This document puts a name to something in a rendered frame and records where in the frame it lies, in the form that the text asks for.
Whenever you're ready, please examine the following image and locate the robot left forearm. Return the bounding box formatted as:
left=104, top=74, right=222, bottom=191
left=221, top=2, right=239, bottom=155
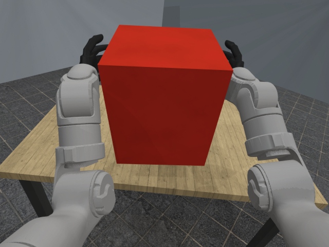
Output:
left=52, top=64, right=105, bottom=206

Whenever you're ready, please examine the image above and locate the left robot upper arm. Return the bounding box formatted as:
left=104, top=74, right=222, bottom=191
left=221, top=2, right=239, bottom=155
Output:
left=0, top=170, right=116, bottom=247

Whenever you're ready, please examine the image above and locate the carton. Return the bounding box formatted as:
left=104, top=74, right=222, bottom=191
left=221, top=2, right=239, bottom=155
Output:
left=98, top=25, right=233, bottom=166

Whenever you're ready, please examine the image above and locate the robot right hand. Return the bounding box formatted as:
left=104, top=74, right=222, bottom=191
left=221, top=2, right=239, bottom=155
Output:
left=223, top=40, right=244, bottom=68

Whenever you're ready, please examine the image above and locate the table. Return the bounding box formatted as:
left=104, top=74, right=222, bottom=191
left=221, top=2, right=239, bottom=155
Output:
left=0, top=85, right=328, bottom=247

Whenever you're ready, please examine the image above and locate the robot left hand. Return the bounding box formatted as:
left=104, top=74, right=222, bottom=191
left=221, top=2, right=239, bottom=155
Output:
left=79, top=34, right=108, bottom=81

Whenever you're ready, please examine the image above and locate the right robot upper arm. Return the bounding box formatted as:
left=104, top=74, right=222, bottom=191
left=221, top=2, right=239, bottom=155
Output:
left=247, top=160, right=329, bottom=247

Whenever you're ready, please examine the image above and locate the robot right forearm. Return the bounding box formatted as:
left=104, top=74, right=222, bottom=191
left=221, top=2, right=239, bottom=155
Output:
left=225, top=67, right=316, bottom=201

